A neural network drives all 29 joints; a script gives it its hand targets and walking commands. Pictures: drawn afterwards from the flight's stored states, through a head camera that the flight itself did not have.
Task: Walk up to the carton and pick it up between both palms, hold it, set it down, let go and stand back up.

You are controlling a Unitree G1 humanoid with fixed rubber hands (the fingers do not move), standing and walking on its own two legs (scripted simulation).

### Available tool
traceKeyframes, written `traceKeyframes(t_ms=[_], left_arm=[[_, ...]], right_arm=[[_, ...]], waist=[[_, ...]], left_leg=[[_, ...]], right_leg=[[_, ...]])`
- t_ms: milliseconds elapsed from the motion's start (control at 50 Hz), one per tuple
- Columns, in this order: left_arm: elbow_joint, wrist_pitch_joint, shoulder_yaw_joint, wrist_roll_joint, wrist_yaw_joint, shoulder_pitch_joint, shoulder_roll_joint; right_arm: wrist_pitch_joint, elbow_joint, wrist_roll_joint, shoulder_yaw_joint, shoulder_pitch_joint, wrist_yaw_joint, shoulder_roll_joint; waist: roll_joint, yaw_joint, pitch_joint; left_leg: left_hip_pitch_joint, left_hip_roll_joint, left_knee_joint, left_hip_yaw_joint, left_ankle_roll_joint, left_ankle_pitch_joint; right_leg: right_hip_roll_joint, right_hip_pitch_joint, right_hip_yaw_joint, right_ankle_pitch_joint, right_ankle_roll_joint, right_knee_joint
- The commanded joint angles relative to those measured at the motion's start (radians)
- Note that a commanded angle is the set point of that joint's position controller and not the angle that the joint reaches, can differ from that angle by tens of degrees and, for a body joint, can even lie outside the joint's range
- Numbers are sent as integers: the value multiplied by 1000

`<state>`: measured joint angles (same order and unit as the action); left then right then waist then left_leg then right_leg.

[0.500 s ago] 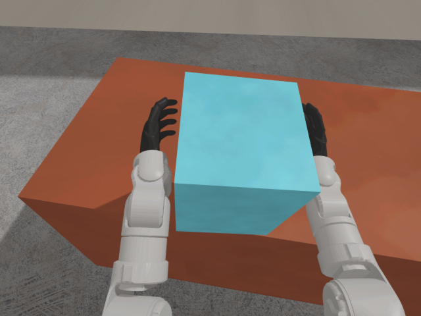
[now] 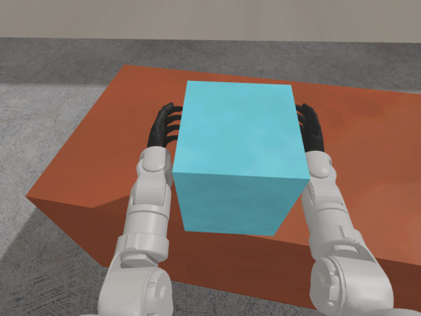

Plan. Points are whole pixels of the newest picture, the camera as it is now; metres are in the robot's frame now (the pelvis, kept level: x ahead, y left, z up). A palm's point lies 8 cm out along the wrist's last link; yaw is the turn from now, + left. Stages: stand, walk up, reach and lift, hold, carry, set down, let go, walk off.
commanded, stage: set down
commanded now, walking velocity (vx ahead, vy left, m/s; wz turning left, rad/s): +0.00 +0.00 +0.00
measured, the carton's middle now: (233, 163) +0.38 -0.06 +0.06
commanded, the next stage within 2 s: none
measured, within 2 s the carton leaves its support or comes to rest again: neither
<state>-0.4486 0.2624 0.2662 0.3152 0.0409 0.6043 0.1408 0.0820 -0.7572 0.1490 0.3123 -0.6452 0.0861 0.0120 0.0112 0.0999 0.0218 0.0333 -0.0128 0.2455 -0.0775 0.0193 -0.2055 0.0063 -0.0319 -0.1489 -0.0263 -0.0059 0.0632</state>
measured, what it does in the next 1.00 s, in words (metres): stands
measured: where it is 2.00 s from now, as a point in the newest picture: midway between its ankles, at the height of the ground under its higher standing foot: outside the picture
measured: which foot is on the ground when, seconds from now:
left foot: down 0.00-1.00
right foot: down 0.00-1.00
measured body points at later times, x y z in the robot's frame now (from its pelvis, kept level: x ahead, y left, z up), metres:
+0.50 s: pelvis +0.01 +0.00 +0.00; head +0.04 -0.01 +0.45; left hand +0.44 +0.08 +0.10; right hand +0.41 -0.22 +0.10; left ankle -0.05 +0.11 -0.75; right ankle +0.01 -0.11 -0.75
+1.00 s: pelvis +0.02 +0.01 +0.00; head +0.08 +0.00 +0.44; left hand +0.46 +0.08 +0.06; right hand +0.43 -0.21 +0.06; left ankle -0.05 +0.11 -0.75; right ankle +0.01 -0.11 -0.75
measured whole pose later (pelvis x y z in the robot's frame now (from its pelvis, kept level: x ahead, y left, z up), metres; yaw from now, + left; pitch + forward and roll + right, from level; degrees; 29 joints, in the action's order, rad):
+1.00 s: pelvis +0.02 +0.01 +0.00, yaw -1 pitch +14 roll -2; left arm -0.83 0.01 0.36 0.30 0.09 0.73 0.13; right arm 0.16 -0.91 0.33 0.48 -0.74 0.05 0.02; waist 0.08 0.09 -0.14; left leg 0.29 -0.03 0.24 -0.06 0.03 -0.20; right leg -0.01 -0.28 -0.14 -0.01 0.01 0.04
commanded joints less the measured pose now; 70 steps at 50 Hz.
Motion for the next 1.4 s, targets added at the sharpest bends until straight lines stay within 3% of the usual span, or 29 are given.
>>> traceKeyframes(t_ms=[0,80,160,260,340,380,420,480,580,620,680,700,740,820,900,960,1020,1100,1140,1160,1240,1260,1380], left_arm=[[16,-103,-272,-32,-110,660,357],[-47,-156,-274,-48,-103,734,402],[-104,-174,-204,-24,-108,737,373],[-136,-217,-194,-27,-93,797,388],[-177,-229,-193,-24,-86,784,421],[-173,-238,-190,-22,-86,806,404],[-217,-240,-161,-17,-89,794,413],[-215,-256,-163,-14,-86,805,417],[-202,-294,-204,-32,-74,821,455],[-248,-299,-193,-30,-73,796,462],[-238,-316,-199,-31,-70,817,463],[-247,-315,-205,-26,-66,828,461],[-226,-324,-252,-33,-58,831,499],[-254,-329,-223,-7,-49,818,504],[-263,-321,-232,-22,-52,803,522],[-251,-330,-254,1,-39,800,559],[-261,-325,-259,18,-28,775,584],[-244,-339,-279,9,-25,777,582],[-284,-339,-256,9,-31,779,561],[-294,-341,-256,7,-33,788,561],[-293,-377,-268,1,-21,825,569],[-339,-365,-291,-23,-16,787,538],[-380,-412,-196,-23,-28,855,487]], right_arm=[[90,139,60,-214,-699,-121,-369],[103,98,106,-182,-745,-129,-402],[86,14,121,-160,-716,-131,-416],[95,11,158,-119,-763,-150,-423],[97,4,190,-94,-761,-154,-430],[91,-17,183,-97,-749,-155,-450],[88,-3,183,-122,-764,-158,-467],[100,0,206,-101,-778,-162,-467],[122,17,181,-167,-755,-155,-518],[128,23,192,-185,-761,-153,-524],[134,-17,213,-147,-750,-155,-528],[132,-43,207,-143,-749,-159,-519],[143,-24,204,-145,-745,-160,-524],[144,-76,209,-136,-725,-161,-535],[147,-46,199,-162,-727,-159,-543],[169,-47,210,-136,-741,-166,-545],[182,-55,209,-135,-712,-167,-551],[195,-75,210,-124,-705,-179,-532],[187,-78,215,-122,-722,-182,-526],[188,-69,220,-111,-740,-182,-519],[211,-88,243,-85,-753,-188,-519],[205,-125,200,-104,-769,-174,-464],[187,-131,248,-77,-791,-156,-504]], waist=[[-26,6,-549],[-5,33,-613],[-26,16,-580],[8,17,-649],[16,28,-669],[10,30,-670],[-27,11,-656],[-18,19,-702],[-42,15,-804],[-60,14,-817],[-40,35,-791],[-10,25,-798],[17,43,-862],[10,34,-830],[-30,29,-852],[28,27,-895],[31,26,-892],[41,31,-890],[4,25,-876],[18,31,-884],[31,34,-939],[58,48,-874],[-6,34,-883]], left_leg=[[205,-9,-68,29,-46,270],[168,-12,-44,27,-58,332],[197,-5,-59,26,-47,331],[162,4,-45,13,-65,336],[131,4,-22,9,-78,437],[134,2,-15,12,-72,433],[211,-3,-28,15,-50,425],[211,4,-30,0,-60,454],[242,-4,0,9,-47,566],[341,-7,-13,17,-43,529],[322,0,-25,3,-47,511],[273,2,-22,1,-55,528],[217,5,27,-4,-80,615],[268,5,23,4,-70,620],[259,10,39,-3,-74,669],[214,19,54,-1,-94,739],[162,33,88,-9,-106,863],[137,37,98,-12,-122,850],[152,31,88,-14,-111,784],[151,31,86,-13,-107,757],[50,43,113,-18,-116,835],[4,77,99,-18,-137,783],[183,40,35,-20,-84,576]], right_leg=[[0,462,35,420,24,164],[9,400,24,439,26,161],[4,420,26,452,25,163],[8,358,24,401,2,152],[18,333,18,467,4,158],[13,329,25,477,9,163],[7,398,34,536,19,180],[4,406,37,580,11,191],[-1,457,68,750,21,227],[-5,529,75,797,22,244],[-6,471,69,738,20,233],[-3,423,65,698,18,227],[7,373,57,729,10,219],[0,380,78,752,12,222],[8,373,73,765,7,224],[10,304,70,730,-4,206],[16,226,72,683,-11,179],[18,162,63,625,-11,168],[20,180,66,606,-6,176],[19,168,64,588,-7,173],[32,22,56,510,-1,154],[11,24,96,485,-31,117],[6,164,81,565,-6,171]])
